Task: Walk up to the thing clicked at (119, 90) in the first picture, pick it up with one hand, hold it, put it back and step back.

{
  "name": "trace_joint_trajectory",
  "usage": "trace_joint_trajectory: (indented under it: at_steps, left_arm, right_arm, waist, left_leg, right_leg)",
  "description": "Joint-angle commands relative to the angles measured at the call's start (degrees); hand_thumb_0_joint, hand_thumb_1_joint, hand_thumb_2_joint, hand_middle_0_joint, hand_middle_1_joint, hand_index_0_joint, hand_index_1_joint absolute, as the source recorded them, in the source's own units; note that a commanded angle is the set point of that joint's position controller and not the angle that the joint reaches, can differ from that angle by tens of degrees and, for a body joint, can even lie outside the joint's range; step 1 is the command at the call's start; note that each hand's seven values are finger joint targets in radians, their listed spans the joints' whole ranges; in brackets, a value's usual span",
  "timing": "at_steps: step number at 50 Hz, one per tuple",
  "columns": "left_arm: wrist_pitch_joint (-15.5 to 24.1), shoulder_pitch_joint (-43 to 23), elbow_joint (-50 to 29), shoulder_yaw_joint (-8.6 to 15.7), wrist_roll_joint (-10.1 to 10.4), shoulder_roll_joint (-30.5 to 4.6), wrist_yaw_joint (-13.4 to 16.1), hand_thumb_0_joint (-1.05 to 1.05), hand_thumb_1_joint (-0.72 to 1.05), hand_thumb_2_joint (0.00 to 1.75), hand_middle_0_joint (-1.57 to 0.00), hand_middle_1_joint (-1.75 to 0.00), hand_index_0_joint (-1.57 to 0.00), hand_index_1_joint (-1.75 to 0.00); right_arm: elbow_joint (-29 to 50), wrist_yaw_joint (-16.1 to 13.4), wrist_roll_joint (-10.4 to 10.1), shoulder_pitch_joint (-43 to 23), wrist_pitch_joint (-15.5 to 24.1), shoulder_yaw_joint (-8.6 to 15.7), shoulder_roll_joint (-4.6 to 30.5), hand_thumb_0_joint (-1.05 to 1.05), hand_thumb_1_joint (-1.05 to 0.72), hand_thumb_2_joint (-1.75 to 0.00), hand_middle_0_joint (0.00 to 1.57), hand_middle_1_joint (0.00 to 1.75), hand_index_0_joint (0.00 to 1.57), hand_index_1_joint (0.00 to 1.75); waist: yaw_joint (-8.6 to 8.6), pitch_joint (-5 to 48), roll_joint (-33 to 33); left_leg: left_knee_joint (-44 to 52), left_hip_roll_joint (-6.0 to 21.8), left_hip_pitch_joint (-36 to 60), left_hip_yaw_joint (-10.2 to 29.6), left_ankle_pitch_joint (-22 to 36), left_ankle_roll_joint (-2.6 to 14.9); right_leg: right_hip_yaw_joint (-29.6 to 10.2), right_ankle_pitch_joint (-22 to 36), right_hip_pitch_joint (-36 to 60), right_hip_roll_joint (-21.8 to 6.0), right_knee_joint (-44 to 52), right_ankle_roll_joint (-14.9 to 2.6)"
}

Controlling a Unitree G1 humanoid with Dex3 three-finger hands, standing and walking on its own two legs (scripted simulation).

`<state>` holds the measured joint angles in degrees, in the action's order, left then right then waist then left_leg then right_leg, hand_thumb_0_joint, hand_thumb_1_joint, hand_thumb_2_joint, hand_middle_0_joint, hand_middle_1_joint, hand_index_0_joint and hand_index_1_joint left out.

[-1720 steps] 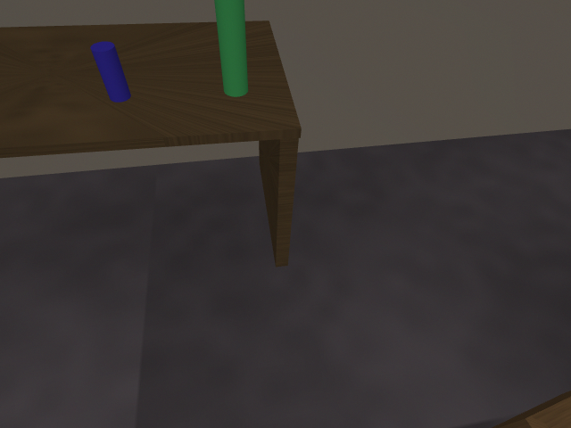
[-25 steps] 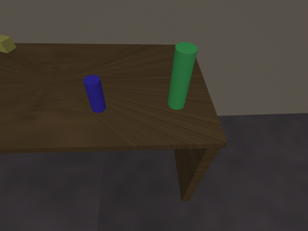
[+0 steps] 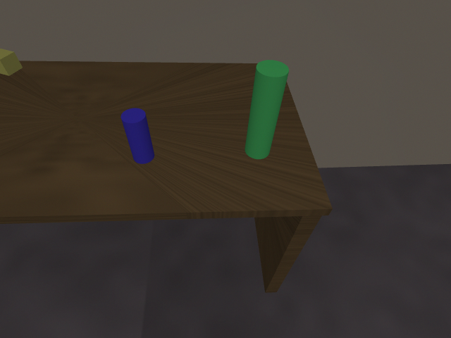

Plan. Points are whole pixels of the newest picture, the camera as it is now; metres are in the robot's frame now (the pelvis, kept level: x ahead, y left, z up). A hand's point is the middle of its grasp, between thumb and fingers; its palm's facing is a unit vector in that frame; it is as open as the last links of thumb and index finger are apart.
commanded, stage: stand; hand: left
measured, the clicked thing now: (139, 137) +0.56 +0.20 -0.01
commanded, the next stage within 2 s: step back in 0.38 s
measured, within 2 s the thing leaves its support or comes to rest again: neither
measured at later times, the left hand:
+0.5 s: hand out of the picture +0.07 +0.26 -0.16, palm faces +0.01 -0.93 -0.37, open 7.4 cm
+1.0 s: hand out of the picture +0.04 +0.30 -0.18, palm faces +0.02 -0.93 -0.38, open 7.4 cm
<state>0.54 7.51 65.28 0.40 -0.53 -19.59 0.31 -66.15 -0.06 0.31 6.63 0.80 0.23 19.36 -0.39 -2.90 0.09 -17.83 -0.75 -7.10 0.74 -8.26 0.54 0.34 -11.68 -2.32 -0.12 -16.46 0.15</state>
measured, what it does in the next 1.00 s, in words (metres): steps on the spot: left foot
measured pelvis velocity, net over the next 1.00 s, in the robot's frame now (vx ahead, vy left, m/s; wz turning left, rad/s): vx -0.09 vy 0.03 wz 0.04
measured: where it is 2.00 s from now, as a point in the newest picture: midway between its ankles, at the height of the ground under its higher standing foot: outside the picture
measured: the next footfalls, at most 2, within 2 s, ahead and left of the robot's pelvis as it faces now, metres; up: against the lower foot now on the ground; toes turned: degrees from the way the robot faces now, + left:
left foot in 0.86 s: -0.06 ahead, +0.15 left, +0.00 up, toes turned +0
right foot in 1.18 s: -0.09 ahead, -0.09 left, +0.00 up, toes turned +2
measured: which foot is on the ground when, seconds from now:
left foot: down 0.00-0.62, up 0.64-0.84, down 0.86-1.00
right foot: down 0.00-0.88, up 0.90-1.00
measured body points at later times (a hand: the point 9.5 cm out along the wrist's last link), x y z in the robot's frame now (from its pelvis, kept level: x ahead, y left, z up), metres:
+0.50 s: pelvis -0.01 +0.00 -0.01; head +0.03 +0.00 +0.44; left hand +0.07 +0.31 -0.14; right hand +0.08 -0.31 -0.14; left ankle +0.02 +0.11 -0.75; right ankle -0.03 -0.12 -0.75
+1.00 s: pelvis -0.09 +0.03 -0.02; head -0.01 +0.05 +0.42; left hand +0.03 +0.35 -0.15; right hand -0.02 -0.28 -0.14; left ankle -0.10 +0.15 -0.75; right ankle -0.10 -0.11 -0.68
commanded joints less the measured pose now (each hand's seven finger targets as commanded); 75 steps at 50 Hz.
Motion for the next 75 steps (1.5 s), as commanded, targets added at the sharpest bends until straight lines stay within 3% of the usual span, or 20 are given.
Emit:
trace_joint_trajectory:
  at_steps: [1, 18, 23, 28, 31, 33, 35, 40, 42, 44, 45, 48, 53, 58, 60, 61, 62, 66, 72, 75]
  left_arm:
    - [1.5, -2.1, -3.3, 2.1, -0.2, -12.0, 0.6, 0.00, 0.90, 0.90, -0.20, -0.30, -0.20, -0.30]
    - [1.3, -1.6, -3.5, 1.8, -0.2, -12.1, 0.5, 0.00, 0.90, 0.90, -0.20, -0.30, -0.20, -0.30]
    - [-0.1, -0.9, -8.4, 5.0, 0.9, -13.8, 1.2, 0.00, 0.90, 0.90, -0.20, -0.30, -0.20, -0.30]
    - [-1.2, 0.0, -11.4, 5.1, 0.3, -13.8, 1.1, 0.00, 0.90, 0.90, -0.20, -0.30, -0.20, -0.30]
    - [-1.1, -1.0, -13.2, 6.7, -0.5, -18.8, 0.9, 0.00, 0.90, 0.90, -0.20, -0.30, -0.20, -0.30]
    - [-0.7, -5.0, -16.5, 7.3, -1.6, -20.5, 1.5, 0.00, 0.90, 0.90, -0.20, -0.30, -0.20, -0.30]
    - [-0.6, -10.1, -18.7, 6.8, -1.8, -18.2, 1.9, 0.00, 0.90, 0.90, -0.20, -0.30, -0.20, -0.30]
    - [-1.3, -3.4, -19.4, 6.9, -1.4, -17.1, 1.8, 0.00, 0.90, 0.90, -0.20, -0.30, -0.20, -0.30]
    - [-2.3, -3.1, -20.1, 6.6, -0.2, -17.0, 1.2, 0.00, 0.90, 0.90, -0.20, -0.30, -0.20, -0.30]
    - [-2.7, -2.6, -22.1, 5.7, 0.6, -12.0, 1.4, 0.00, 0.90, 0.90, -0.20, -0.30, -0.20, -0.30]
    - [-2.8, -6.3, -21.9, 6.3, -0.4, -13.3, 2.2, 0.00, 0.90, 0.90, -0.20, -0.30, -0.20, -0.30]
    - [-2.8, -2.2, -20.1, 6.5, 0.8, -13.0, 1.9, 0.00, 0.90, 0.90, -0.20, -0.30, -0.20, -0.30]
    - [-1.5, -1.7, -21.4, 6.4, -0.2, -12.0, 1.2, 0.00, 0.90, 0.90, -0.20, -0.30, -0.20, -0.30]
    - [-0.6, 5.1, -18.6, 6.9, -1.1, -11.0, 0.9, 0.00, 0.90, 0.90, -0.20, -0.30, -0.20, -0.30]
    - [0.3, 5.9, -19.3, 8.6, -2.1, -18.0, 1.2, 0.00, 0.90, 0.90, -0.20, -0.30, -0.20, -0.30]
    - [0.1, 2.8, -20.4, 9.0, -1.3, -22.1, 1.0, 0.00, 0.90, 0.90, -0.20, -0.30, -0.20, -0.30]
    - [0.4, 1.7, -22.0, 9.0, -1.5, -21.2, 0.9, 0.00, 0.90, 0.90, -0.20, -0.30, -0.20, -0.30]
    - [-0.5, -2.5, -23.7, 7.7, -1.2, -15.8, 1.4, 0.00, 0.90, 0.90, -0.20, -0.30, -0.20, -0.30]
    - [-1.5, 0.8, -24.7, 7.5, -1.2, -16.1, 1.8, 0.00, 0.90, 0.90, -0.20, -0.30, -0.20, -0.30]
    - [-2.6, 0.7, -25.7, 6.4, -0.2, -14.4, 1.1, 0.00, 0.90, 0.90, -0.20, -0.30, -0.20, -0.30]
  right_arm:
    - [3.2, -0.7, 0.2, -2.1, 1.1, 1.8, 12.2, 0.00, -0.90, -0.90, 0.20, 0.30, 0.20, 0.30]
    - [3.4, -0.8, 0.2, -2.2, 1.2, 1.6, 12.5, 0.00, -0.90, -0.90, 0.20, 0.30, 0.20, 0.30]
    - [7.6, -0.3, -0.9, -1.8, -0.8, 4.1, 15.2, 0.00, -0.90, -0.90, 0.20, 0.30, 0.20, 0.30]
    - [11.6, -0.2, -0.8, -3.6, -2.2, 5.4, 16.1, 0.00, -0.90, -0.90, 0.20, 0.30, 0.20, 0.30]
    - [13.3, -0.1, -0.8, -3.8, -3.1, 5.0, 13.1, 0.00, -0.90, -0.90, 0.20, 0.30, 0.20, 0.30]
    - [14.3, -0.3, 0.0, -0.4, -4.0, 5.6, 14.1, 0.00, -0.90, -0.90, 0.20, 0.30, 0.20, 0.30]
    - [13.9, 0.0, -1.1, 3.7, -3.9, 6.2, 14.6, 0.00, -0.90, -0.90, 0.20, 0.30, 0.20, 0.30]
    - [15.2, -0.2, 0.3, 4.4, -2.4, 5.3, 12.7, 0.00, -0.90, -0.90, 0.20, 0.30, 0.20, 0.30]
    - [14.4, -0.6, 1.4, 5.9, -1.5, 6.0, 13.5, 0.00, -0.90, -0.90, 0.20, 0.30, 0.20, 0.30]
    - [16.8, -0.3, 2.1, 2.1, -1.3, 7.9, 22.8, 0.00, -0.90, -0.90, 0.20, 0.30, 0.20, 0.30]
    - [16.6, -0.4, 1.6, 4.6, -1.2, 8.5, 24.4, 0.00, -0.90, -0.90, 0.20, 0.30, 0.20, 0.30]
    - [17.9, -1.5, 1.7, -1.7, -1.3, 6.4, 17.6, 0.00, -0.90, -0.90, 0.20, 0.30, 0.20, 0.30]
    - [18.8, -2.1, 1.1, 3.2, -1.4, 6.2, 15.8, 0.00, -0.90, -0.90, 0.20, 0.30, 0.20, 0.30]
    - [20.4, -1.5, -0.4, 0.2, -2.8, 5.9, 16.7, 0.00, -0.90, -0.90, 0.20, 0.30, 0.20, 0.30]
    - [21.8, -1.1, -1.2, 0.2, -2.8, 4.4, 12.6, 0.00, -0.90, -0.90, 0.20, 0.30, 0.20, 0.30]
    - [21.5, -2.0, -1.2, -2.3, -3.5, 4.8, 12.4, 0.00, -0.90, -0.90, 0.20, 0.30, 0.20, 0.30]
    - [20.8, -2.2, -0.7, -1.0, -3.8, 5.7, 14.4, 0.00, -0.90, -0.90, 0.20, 0.30, 0.20, 0.30]
    - [19.0, -2.1, -1.2, 3.8, -2.9, 4.9, 14.2, 0.00, -0.90, -0.90, 0.20, 0.30, 0.20, 0.30]
    - [19.7, -1.6, 0.2, 4.7, -2.3, 4.9, 13.0, 0.00, -0.90, -0.90, 0.20, 0.30, 0.20, 0.30]
    - [18.2, -1.3, 1.5, 7.4, -1.2, 6.3, 14.3, 0.00, -0.90, -0.90, 0.20, 0.30, 0.20, 0.30]
  waist:
    - [-0.06, 3.0, 0.1]
    - [0.26, 3.7, 0.0]
    - [-0.40, 7.7, -1.7]
    - [0.25, 8.5, -3.2]
    - [1.74, 5.5, 8.9]
    - [0.42, 2.9, 10.0]
    - [-2.49, 2.8, 7.8]
    - [1.14, 7.4, 9.7]
    - [-0.69, 7.4, 5.8]
    - [-0.02, 6.2, -13.8]
    - [-3.98, 6.8, -14.1]
    - [0.77, 5.5, -7.8]
    - [-1.90, 5.8, -8.6]
    - [0.83, 7.4, -8.5]
    - [1.10, 8.1, 6.2]
    - [3.04, 5.8, 14.8]
    - [2.43, 3.5, 11.1]
    - [0.11, 3.4, 7.1]
    - [1.64, 6.2, 12.0]
    - [0.01, 6.7, 6.2]
  left_leg:
    - [2.3, 7.7, 1.6, 6.7, 6.4, 1.02]
    - [1.9, 7.8, 2.3, 6.7, 9.0, 0.93]
    - [-8.6, 8.8, -1.0, 7.1, 25.3, 5.65]
    - [-14.0, 8.6, -5.6, 8.8, 15.8, 8.00]
    - [-33.3, -3.7, -11.4, 1.9, -7.0, 2.19]
    - [-50.2, -3.1, -14.3, 8.1, -25.7, 1.29]
    - [-50.0, -2.2, -14.5, 9.1, -22.5, 1.63]
    - [-19.0, 0.2, -14.6, 1.6, -18.0, 0.40]
    - [-4.5, 0.3, -5.9, 0.0, 3.1, 0.35]
    - [-4.7, 18.5, 1.3, 23.3, 31.1, 10.23]
    - [-4.2, 23.6, -2.5, 28.5, 31.1, 17.02]
    - [-9.4, 15.0, 1.2, 13.6, 30.1, 12.46]
    - [-13.7, 15.3, 8.9, 12.4, 33.3, 14.21]
    - [-20.3, 10.7, -1.7, 7.7, 20.7, 8.32]
    - [-30.3, 2.2, -18.9, 5.4, -3.6, 2.72]
    - [-44.4, -4.2, -18.3, 4.5, -28.6, 0.87]
    - [-52.9, -3.2, -17.3, 9.3, -30.1, -0.06]
    - [-53.1, -5.0, -17.6, 8.4, -21.7, -1.23]
    - [-23.6, -0.2, -14.3, 2.2, -20.6, -0.80]
    - [-4.4, 1.8, -2.6, 3.8, -1.2, 0.90]
  right_leg:
    - [-5.3, 6.2, -2.7, -7.7, 2.9, -1.23]
    - [-4.8, 7.4, -2.6, -7.7, 2.1, -1.27]
    - [-3.1, 16.5, -3.9, -4.7, -12.5, -3.54]
    - [-5.8, 10.5, -8.3, -5.5, -17.2, -6.43]
    - [-19.3, 17.6, -12.0, -19.0, -4.9, -14.91]
    - [-24.2, 20.3, -18.3, -25.5, -3.1, -19.77]
    - [-15.6, 19.8, -16.5, -19.6, -6.9, -15.58]
    - [-10.3, 28.0, 0.2, -14.9, -17.3, -10.44]
    - [-6.7, 25.2, -5.4, -10.8, -23.6, -7.01]
    - [-2.3, -20.7, -24.1, 6.3, -37.1, -1.30]
    - [-9.1, -29.3, -23.3, 6.5, -46.6, -0.81]
    - [-11.5, -20.2, -28.0, 6.1, -53.8, -1.30]
    - [-6.8, -18.8, -27.1, 3.8, -38.7, 1.35]
    - [1.1, 2.3, -8.1, 3.3, -6.8, -1.13]
    - [-20.1, 17.5, 1.4, -11.1, -6.6, -6.50]
    - [-31.3, 26.2, -9.3, -22.7, -3.9, -17.84]
    - [-32.5, 26.3, -13.5, -23.6, -4.2, -19.76]
    - [-13.3, 26.5, -12.0, -12.1, -9.9, -12.87]
    - [-14.3, 25.5, -3.1, -12.8, -13.9, -11.78]
    - [-12.0, 14.2, -12.4, -7.8, -21.5, -6.28]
